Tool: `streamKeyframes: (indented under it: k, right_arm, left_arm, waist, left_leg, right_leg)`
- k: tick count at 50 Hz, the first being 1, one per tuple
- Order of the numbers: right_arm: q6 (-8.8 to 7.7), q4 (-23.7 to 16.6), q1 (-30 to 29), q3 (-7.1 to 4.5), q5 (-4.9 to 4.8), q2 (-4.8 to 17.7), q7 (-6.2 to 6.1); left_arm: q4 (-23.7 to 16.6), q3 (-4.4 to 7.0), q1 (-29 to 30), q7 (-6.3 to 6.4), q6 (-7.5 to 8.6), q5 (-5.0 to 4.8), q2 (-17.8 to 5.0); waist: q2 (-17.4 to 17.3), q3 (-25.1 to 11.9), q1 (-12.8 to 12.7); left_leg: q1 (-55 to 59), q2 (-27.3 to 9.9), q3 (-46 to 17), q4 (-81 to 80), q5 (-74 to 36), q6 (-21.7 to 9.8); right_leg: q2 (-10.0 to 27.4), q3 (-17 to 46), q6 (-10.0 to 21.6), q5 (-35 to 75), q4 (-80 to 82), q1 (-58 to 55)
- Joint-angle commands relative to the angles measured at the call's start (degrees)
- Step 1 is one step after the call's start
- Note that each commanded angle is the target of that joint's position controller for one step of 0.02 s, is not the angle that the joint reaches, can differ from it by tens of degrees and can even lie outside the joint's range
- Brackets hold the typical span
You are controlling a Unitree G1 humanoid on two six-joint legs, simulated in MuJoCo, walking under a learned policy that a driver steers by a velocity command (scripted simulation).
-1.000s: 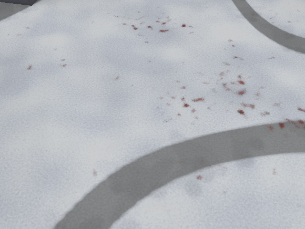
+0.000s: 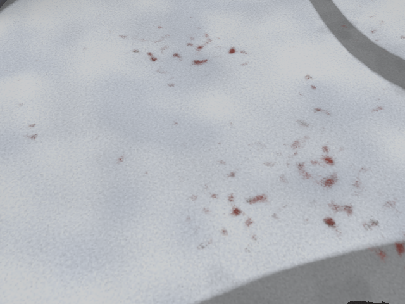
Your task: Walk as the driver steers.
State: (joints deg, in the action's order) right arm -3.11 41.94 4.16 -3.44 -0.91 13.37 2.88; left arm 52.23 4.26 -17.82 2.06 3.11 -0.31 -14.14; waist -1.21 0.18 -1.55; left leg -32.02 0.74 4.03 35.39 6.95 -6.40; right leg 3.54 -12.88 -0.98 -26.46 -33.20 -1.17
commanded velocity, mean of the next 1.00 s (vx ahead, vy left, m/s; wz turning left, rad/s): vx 0.50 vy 0.00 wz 0.45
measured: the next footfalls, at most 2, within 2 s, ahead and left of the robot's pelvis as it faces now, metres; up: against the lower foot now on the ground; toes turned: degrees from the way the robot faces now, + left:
right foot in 0.46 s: +0.45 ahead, -0.06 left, +0.00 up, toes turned +22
left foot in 0.96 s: +0.56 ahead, +0.29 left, +0.00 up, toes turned +29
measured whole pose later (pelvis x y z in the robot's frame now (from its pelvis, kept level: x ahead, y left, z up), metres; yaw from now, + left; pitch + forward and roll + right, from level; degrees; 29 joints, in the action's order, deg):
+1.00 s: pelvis +0.50 +0.14 +0.01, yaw +28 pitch +3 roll -1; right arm -3.6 34.8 3.2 -2.5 -0.2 14.1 1.7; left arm 50.6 3.8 -21.1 -0.1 3.7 -1.1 -16.6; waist -0.6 0.8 -4.4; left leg -28.3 -0.7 1.6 33.8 7.5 -3.3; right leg 3.9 -3.2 -1.1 -27.7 -40.1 7.4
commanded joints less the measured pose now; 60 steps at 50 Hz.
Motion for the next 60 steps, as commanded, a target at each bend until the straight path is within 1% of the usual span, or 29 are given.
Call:
streamKeyframes:
  k: [1,2,3,4,5,7,10,14,19,22,23,24,25,26,27,28,30,33,40,44,47,48,49,50,51,52,53,55,60]
  right_arm:
    - [-0.63,-0.57,17.94,-5.34,-0.1,18.05,-1.12]
    - [-0.39,-1.0,20.24,-4.17,0.48,13.46,-1.26]
    - [-0.57,-1.21,17.15,-3.49,0.42,10.46,-1.53]
    - [-0.79,-2.17,12.78,-3.0,0.09,9.31,-1.46]
    - [-0.95,-3.01,9.54,-2.51,0.18,7.59,-1.51]
    - [-1.14,-4.14,7.96,-2.21,0.5,7.01,-1.81]
    - [-1.32,-4.25,9.54,-2.83,0.16,9.32,-2.8]
    - [-0.46,-3.64,12.58,-3.2,-0.5,10.1,-3.64]
    - [0.45,-2.98,16.03,-3.27,-0.78,9.7,-3.73]
    - [0.68,-4.21,13.84,-3.27,-0.54,9.23,-3.97]
    - [0.32,-5.34,12.43,-2.55,-0.27,7.04,-3.75]
    - [-0.03,-6.86,12.86,-1.35,0.83,3.76,-3.66]
    - [-0.39,-7.86,21.79,-0.9,-1.18,3.1,-3.67]
    - [-0.21,-5.87,20.7,-1.94,-1.48,9.13,-3.84]
    - [0.26,-6.94,14.21,-2.58,-0.77,11.36,-3.72]
    - [0.6,-7.77,11.03,-2.56,-0.08,10.36,-3.68]
    - [0.79,-8.94,9.84,-2.59,-0.15,8.23,-2.99]
    - [1.11,-8.73,10.13,-1.76,-0.31,5.17,-2.89]
    - [-0.26,-9.86,-0.67,0.02,0.18,3.29,-1.61]
    - [-0.69,-11.75,-5.27,-0.15,-0.49,4.52,-0.72]
    - [-0.82,-9.44,3.62,-1.91,0.31,7.55,-0.9]
    - [-0.67,-6.97,12.55,-3.44,0.61,10.7,-1.44]
    - [-0.3,-5.88,21.49,-4.66,1.51,16.28,-2.36]
    - [-0.51,-5.8,21.99,-4.41,1.17,17.77,-1.96]
    - [-0.66,-5.71,20.43,-3.21,0.66,13.04,-1.76]
    - [-0.79,-5.84,17.05,-2.42,0.35,11.04,-1.74]
    - [-0.82,-5.99,13.42,-1.9,0.61,9.55,-1.58]
    - [-1.33,-6.03,9.67,-1.2,1.29,7.09,-1.27]
    - [-2.59,-3.08,11.48,-1.81,0.9,8.72,-2.12]
  left_arm:
    - [-8.11,-0.97,-3.26,-0.98,3.47,1.04,-1.63]
    - [-8.94,0.28,3.61,-2.06,5.69,-0.72,-7.01]
    - [-10.68,0.28,7.88,-2.31,6.4,-2.05,-7.51]
    - [-10.83,0.11,8.91,-1.79,6.49,-1.13,-6.64]
    - [-10.89,0.71,9.05,-1.23,5.95,0.29,-7.43]
    - [-11.72,1.16,6.95,-1.06,4.17,0.73,-7.09]
    - [-13.51,0.68,9.65,-0.68,2.93,1.39,-5.28]
    - [-15.62,-0.41,17.95,-1.18,3.22,1.1,-3.19]
    - [-17.81,0.31,22.7,-2.55,4.39,-0.08,-5.85]
    - [-16.71,1.65,16.13,-2.83,5.47,-0.19,-7.9]
    - [-15.78,2.53,9.6,-2.51,5.75,0.66,-9.9]
    - [-15.03,3.48,-0.16,-1.99,5.56,1.22,-13.51]
    - [-12.87,4.04,-3.2,-2.46,4.9,1.52,-16.12]
    - [-14.66,2.86,-1.15,-2.31,4.46,0.31,-10.06]
    - [-15.2,1.99,0.93,-1.85,3.84,0.16,-7.13]
    - [-15.42,1.5,3.33,-1.77,3.29,0.71,-6.67]
    - [-14.6,0.89,5.5,-1.7,3.03,1.25,-5.41]
    - [-12.01,1.02,4.26,-2.24,3.74,0.83,-5.92]
    - [-8.13,1.79,1.85,-2.18,2.81,-0.62,-10.1]
    - [-5.98,2.1,-1.98,-2.48,1.77,-1.58,-12.08]
    - [-5.01,2.02,-1.15,-2.18,0.95,-2.14,-12.68]
    - [-4.97,1.24,-1.57,-1.97,1.06,-1.58,-10.75]
    - [-7.19,-0.41,-2.05,-1.9,1.61,0.38,-6.18]
    - [-7.89,-1.39,-5.35,-2.16,2.95,0.02,-4.09]
    - [-7.81,0.09,-1.58,-2.54,3.48,-1.5,-9.33]
    - [-9.0,0.16,2.32,-2.68,3.72,-1.87,-9.85]
    - [-8.91,0.06,4.06,-2.34,3.6,-1.06,-8.94]
    - [-8.63,0.29,2.78,-2.3,2.41,-0.37,-8.02]
    - [-10.18,-0.34,7.3,-1.97,0.86,0.39,-5.37]
  waist:
    - [-14.9,-21.92,4.48]
    - [-7.39,-22.61,9.04]
    - [-4.83,-15.02,8.37]
    - [1.82,-9.48,5.28]
    - [2.6,-6.94,3.11]
    - [0.81,-5.19,0.42]
    - [0.04,-3.31,0.33]
    - [-3.11,-2.9,3.76]
    - [-4.78,-2.95,5.73]
    - [-6.79,-4.45,1.3]
    - [-5.7,-9.24,-2.0]
    - [2.25,-17.28,-5.21]
    - [23.46,-21.6,-0.59]
    - [14.82,-16.19,-2.29]
    - [9.06,-9.42,-3.85]
    - [4.69,-5.54,-2.75]
    - [5.72,-1.5,-0.15]
    - [6.49,-0.67,1.01]
    - [5.13,0.23,-1.47]
    - [6.59,1.5,-2.86]
    - [6.65,-2.98,3.23]
    - [5.15,-8.56,7.17]
    - [-5.43,-16.55,9.23]
    - [-15.96,-22.42,6.83]
    - [-9.5,-17.13,8.02]
    - [-7.54,-10.43,7.04]
    - [-3.46,-7.03,5.14]
    - [-4.36,-3.92,1.45]
    - [-2.16,-0.99,0.76]
  left_leg:
    - [54.42,-20.37,-49.68,-13.46,1.94,-20.68]
    - [55.43,-18.67,-48.22,-17.25,6.04,-17.34]
    - [48.67,-16.81,-39.25,-17.3,3.91,-14.57]
    - [38.53,-14.5,-32.75,-17.96,-1.75,-12.78]
    - [30.83,-12.66,-28.36,-18.78,-7.16,-11.83]
    - [23.17,-10.41,-25.43,-21.05,-10.91,-11.81]
    - [17.79,-8.37,-20.87,-21.89,-15.93,-11.08]
    - [15.44,-4.16,-17.46,-19.73,-11.73,-7.32]
    - [22.01,-6.81,-25.57,-14.16,-4.19,-6.1]
    - [23.05,-5.98,-28.66,-7.43,-7.06,-4.08]
    - [19.26,-3.36,-26.08,1.11,-8.69,-2.08]
    - [10.32,1.38,-19.4,17.96,4.64,0.56]
    - [-9.32,5.88,-15.04,33.46,28.33,3.47]
    - [-15.51,1.01,-15.83,40.43,24.76,4.46]
    - [-16.75,-0.73,-13.89,42.16,18.77,4.96]
    - [-14.7,-2.54,-12.33,41.18,14.71,5.16]
    - [-11.15,-5.33,-11.8,37.65,11.22,5.1]
    - [-9.76,-5.69,-10.74,32.57,10.08,5.7]
    - [-5.09,-5.86,-5.51,7.67,-4.95,6.32]
    - [-2.07,-4.13,-3.41,-0.31,-1.09,4.56]
    - [13.52,-0.05,0.02,-7.41,-0.42,1.01]
    - [27.37,-1.51,-2.35,-6.37,-2.2,-0.96]
    - [45.52,-15.77,-21.92,-6.56,-3.1,-6.4]
    - [53.29,-23.99,-45.54,-15.4,3.97,-13.51]
    - [50.05,-22.03,-41.49,-16.57,8.84,-11.71]
    - [42.68,-19.71,-32.66,-17.04,6.16,-9.64]
    - [35.1,-16.99,-27.08,-18.32,2.2,-8.33]
    - [25.28,-13.99,-21.17,-22.13,-3.78,-7.51]
    - [22.53,-12.88,-13.85,-26.31,-11.4,-7.97]
  right_leg:
    - [-7.92,11.91,-0.85,-5.46,-50.51,41.1]
    - [-4.63,20.65,0.95,-2.91,-52.68,47.28]
    - [-2.23,19.48,2.17,1.92,-49.76,49.93]
    - [0.38,18.7,2.29,5.48,-44.51,47.58]
    - [1.99,18.24,1.79,7.33,-39.83,43.64]
    - [3.09,18.14,0.63,8.63,-35.35,39.24]
    - [2.49,16.32,-1.72,13.47,-25.69,39.51]
    - [-1.42,15.15,-2.57,27.71,-6.84,34.39]
    - [-4.18,16.92,-1.25,26.91,3.69,31.48]
    - [-4.94,16.17,1.85,23.18,8.8,21.36]
    - [-0.76,18.94,4.47,23.61,7.7,9.82]
    - [10.07,30.09,8.19,22.7,6.99,-6.03]
    - [21.29,56.98,17.71,10.29,12.37,-19.56]
    - [20.62,57.06,16.38,-1.31,14.5,-16.13]
    - [17.98,47.35,13.67,-0.36,14.99,-9.11]
    - [15.48,40.68,12.28,6.31,16.13,-1.62]
    - [11.7,31.66,11.17,14.41,18.96,7.24]
    - [10.25,25.47,12.52,20.8,22.02,10.67]
    - [8.56,15.13,11.7,28.05,22.84,9.24]
    - [11.31,15.94,10.92,27.93,20.69,4.61]
    - [9.85,12.62,8.37,45.19,8.95,4.15]
    - [7.13,9.68,6.24,45.63,-2.65,9.77]
    - [2.02,6.83,2.72,25.5,-24.15,26.68]
    - [-4.71,14.26,1.4,-7.02,-37.34,41.38]
    - [-1.25,17.56,1.63,-4.85,-42.7,48.06]
    - [1.18,16.13,2.3,0.61,-41.84,49.6]
    - [3.14,15.55,2.29,5.21,-38.87,47.08]
    - [5.13,16.28,1.77,10.21,-34.3,40.9]
    - [4.99,16.04,-0.31,20.55,-22.79,42.66]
